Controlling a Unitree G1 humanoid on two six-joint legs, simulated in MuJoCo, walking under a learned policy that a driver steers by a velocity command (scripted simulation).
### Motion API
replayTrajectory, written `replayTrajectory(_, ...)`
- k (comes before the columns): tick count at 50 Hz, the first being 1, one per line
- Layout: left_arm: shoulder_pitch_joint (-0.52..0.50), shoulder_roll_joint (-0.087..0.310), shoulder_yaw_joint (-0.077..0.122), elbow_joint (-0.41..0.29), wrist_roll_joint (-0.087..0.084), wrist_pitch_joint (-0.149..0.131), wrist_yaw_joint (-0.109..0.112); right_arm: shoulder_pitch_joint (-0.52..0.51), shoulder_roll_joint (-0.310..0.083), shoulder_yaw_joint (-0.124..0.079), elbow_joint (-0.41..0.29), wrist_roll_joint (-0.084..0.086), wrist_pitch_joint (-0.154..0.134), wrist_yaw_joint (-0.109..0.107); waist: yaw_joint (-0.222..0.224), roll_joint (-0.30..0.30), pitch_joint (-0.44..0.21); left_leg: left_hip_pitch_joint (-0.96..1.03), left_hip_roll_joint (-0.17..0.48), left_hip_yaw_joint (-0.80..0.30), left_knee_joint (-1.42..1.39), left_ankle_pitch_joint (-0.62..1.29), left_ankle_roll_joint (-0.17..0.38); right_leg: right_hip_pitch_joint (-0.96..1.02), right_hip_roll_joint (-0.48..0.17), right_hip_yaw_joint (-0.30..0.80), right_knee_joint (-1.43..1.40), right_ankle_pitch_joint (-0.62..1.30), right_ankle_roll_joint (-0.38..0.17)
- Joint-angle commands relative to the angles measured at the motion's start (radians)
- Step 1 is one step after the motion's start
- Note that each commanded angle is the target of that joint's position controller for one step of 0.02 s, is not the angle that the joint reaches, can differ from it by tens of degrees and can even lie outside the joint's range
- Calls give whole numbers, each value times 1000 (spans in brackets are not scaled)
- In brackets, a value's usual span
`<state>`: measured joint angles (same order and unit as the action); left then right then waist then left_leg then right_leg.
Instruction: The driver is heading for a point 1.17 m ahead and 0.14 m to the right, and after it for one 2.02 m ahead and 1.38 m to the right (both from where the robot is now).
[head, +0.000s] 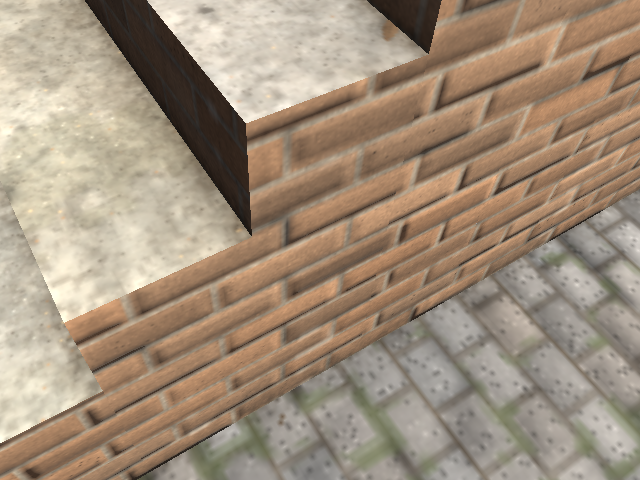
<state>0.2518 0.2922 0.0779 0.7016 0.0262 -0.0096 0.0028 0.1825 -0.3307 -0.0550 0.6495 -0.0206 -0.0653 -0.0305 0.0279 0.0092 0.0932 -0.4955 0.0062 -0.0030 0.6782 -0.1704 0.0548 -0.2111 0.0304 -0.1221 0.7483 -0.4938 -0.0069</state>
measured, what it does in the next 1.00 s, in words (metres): steps on the spot: right foot, then left foot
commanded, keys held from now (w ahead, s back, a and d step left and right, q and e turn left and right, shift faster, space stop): w+q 0.10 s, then w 0.08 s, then w+e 0.80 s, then w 0.02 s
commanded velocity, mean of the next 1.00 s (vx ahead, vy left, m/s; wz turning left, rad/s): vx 0.00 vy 0.00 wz -0.16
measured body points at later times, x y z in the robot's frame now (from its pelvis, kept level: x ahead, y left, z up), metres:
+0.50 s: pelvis +0.03 -0.07 +0.02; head +0.05 -0.08 +0.47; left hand +0.17 +0.18 -0.06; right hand +0.21 -0.32 -0.08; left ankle +0.04 +0.07 -0.70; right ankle +0.06 -0.17 -0.71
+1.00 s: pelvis +0.00 -0.09 +0.02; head +0.04 -0.10 +0.47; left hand +0.25 +0.12 -0.06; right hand +0.05 -0.40 -0.09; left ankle +0.02 +0.06 -0.71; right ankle -0.02 -0.21 -0.69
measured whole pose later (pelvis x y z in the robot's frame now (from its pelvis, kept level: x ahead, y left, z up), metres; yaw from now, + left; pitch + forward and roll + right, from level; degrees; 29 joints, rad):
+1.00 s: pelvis +0.00 -0.09 +0.02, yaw -14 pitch +2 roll +1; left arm 0.15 0.29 0.06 0.54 -0.01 0.06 -0.03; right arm 0.18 -0.30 -0.07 0.74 0.01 0.02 -0.06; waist -0.02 -0.01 0.05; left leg -0.23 0.08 0.12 0.48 -0.27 -0.03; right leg -0.40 -0.03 -0.01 0.73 -0.36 0.05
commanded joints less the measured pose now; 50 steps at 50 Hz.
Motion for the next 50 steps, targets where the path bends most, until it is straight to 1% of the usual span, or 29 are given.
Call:
replayTrajectory(1,-82,34,-27,-160,-29,-22,-13,168,-228,-55,-70,0,19,-10,-74,381,-378,530,368,-585,-266,860,372,-375,46,229,618,-248,62)
replayTrajectory(2,-72,117,-17,-162,-45,-24,-9,45,-194,-50,-97,7,31,-1,-38,286,-304,452,320,-519,-278,685,339,-402,10,226,616,-191,60)
replayTrajectory(3,-71,141,-6,-138,-36,-15,5,-37,-157,-44,-128,23,47,2,-25,151,-268,409,278,-459,-278,567,278,-412,-23,213,570,-127,66)
replayTrajectory(4,-69,119,-11,-129,-32,2,18,-70,-138,-36,-139,38,63,4,-10,80,-248,333,242,-407,-293,474,230,-366,-37,202,467,-76,76)
replayTrajectory(7,-53,67,-22,-121,-10,26,26,-54,-149,-43,-120,20,80,-10,-17,59,-256,222,196,-322,-287,427,195,-222,-22,164,302,44,109)
replayTrajectory(9,-56,37,-30,-122,-16,20,25,-59,-123,-38,-107,18,82,-21,-26,79,-277,205,165,-281,-275,375,171,-153,-24,156,177,120,108)
replayTrajectory(12,-46,15,-30,-115,-18,11,12,-63,-75,-22,-83,11,80,-9,-38,114,-274,179,159,-255,-273,87,145,-57,-31,120,8,202,88)
replayTrajectory(14,-30,-24,-33,-108,-4,3,-3,-42,4,6,-53,-2,69,8,-22,108,-217,77,105,-210,-273,-239,68,73,-10,84,-191,258,49)
replayTrajectory(15,-38,-19,-39,-125,16,-3,-10,0,54,22,-19,-18,62,15,-30,58,-159,23,54,-172,-225,-350,0,87,-70,173,-285,259,18)
replayTrajectory(16,-74,54,-34,-168,24,-11,-6,54,56,21,-12,-32,59,15,-90,-122,-132,12,-33,-80,-40,-360,-73,26,-234,393,-375,294,-53)
replayTrajectory(17,-123,101,-20,-173,35,-15,-8,-44,-19,-6,-52,-11,49,1,-61,-253,-67,81,-3,-99,-15,-299,-98,-203,-315,547,-521,113,-166)
replayTrajectory(18,-210,94,-18,-195,26,-25,-5,-102,-62,-21,-51,0,43,-11,-69,-223,-7,150,13,-108,11,-202,-105,-274,-268,521,-534,23,-157)
replayTrajectory(19,-226,82,-19,-195,12,-30,1,-111,-49,-24,-37,-2,41,-17,-68,-200,-13,172,1,-87,1,-147,-109,-268,-232,479,-518,27,-132)
replayTrajectory(22,-147,122,-2,-194,-25,-29,13,-117,-8,-23,-26,-3,38,-12,-31,-177,-64,111,-27,-68,9,-200,-130,-93,-204,471,-440,284,-136)
replayTrajectory(27,-72,138,32,-213,-36,-3,28,-116,-6,-23,-6,29,17,-3,10,-168,-203,-1,-41,-87,-41,-303,-139,227,-234,587,-321,720,-207)
replayTrajectory(31,-150,135,46,-251,-57,48,34,-18,-14,-24,49,33,17,9,-43,-157,-237,216,-50,-46,-257,-93,-97,108,-182,550,-289,728,-165)
replayTrajectory(32,-144,120,45,-254,-59,55,34,1,-41,-31,54,24,19,10,-44,-124,-237,321,-7,-64,-301,-17,-71,12,-149,523,-264,616,-126)
replayTrajectory(33,-170,78,35,-280,-55,54,33,7,-109,-48,58,0,26,8,-37,37,-203,373,108,-182,-319,11,2,-149,-75,414,-156,439,-70)
replayTrajectory(34,-152,75,31,-294,-45,47,28,-8,-151,-62,58,-15,32,6,-20,249,-150,391,252,-342,-362,204,126,-319,53,275,-13,89,-11)
replayTrajectory(35,-127,139,51,-280,-22,45,24,-28,-112,-51,24,-30,33,2,-38,241,-151,391,382,-410,-376,381,232,-391,36,265,244,-117,36)
replayTrajectory(36,-85,178,69,-250,-25,44,15,-53,-89,-43,12,-20,32,-4,-15,150,-165,393,377,-359,-356,420,234,-405,12,281,380,-94,51)
replayTrajectory(38,-71,136,56,-225,-29,53,5,-97,-74,-37,9,17,40,-14,3,79,-139,413,288,-228,-317,401,173,-441,-7,267,422,8,81)
replayTrajectory(40,-111,83,33,-230,-35,58,-2,-62,-90,-38,16,12,55,-26,-26,78,-129,428,254,-150,-322,421,169,-450,-18,214,379,68,106)
replayTrajectory(42,-164,67,20,-253,-39,56,-9,-29,-104,-42,19,3,69,-36,-58,106,-138,454,259,-117,-335,385,174,-439,-42,177,290,97,116)
replayTrajectory(44,-180,54,8,-267,-34,48,-15,-21,-128,-49,25,8,74,-36,-70,124,-156,443,267,-87,-339,342,166,-370,-67,149,184,100,108)
replayTrajectory(45,-176,53,1,-264,-31,43,-21,-30,-146,-56,21,6,79,-32,-75,131,-162,418,272,-63,-341,320,157,-317,-66,122,128,92,95)
replayTrajectory(46,-168,78,7,-261,-35,42,-23,-25,-168,-65,24,7,84,-29,-74,133,-156,381,276,-59,-338,269,151,-267,-63,103,75,90,84)
replayTrajectory(49,-111,101,19,-246,-36,41,-26,-25,-174,-68,34,28,81,-24,-44,162,-153,350,282,-37,-292,176,106,-156,-40,68,-121,186,35)
replayTrajectory(50,-142,79,5,-259,-21,71,-60,146,-259,-99,87,60,68,-62,-92,86,-107,363,475,-259,-458,-35,196,-247,-40,73,-53,129,31)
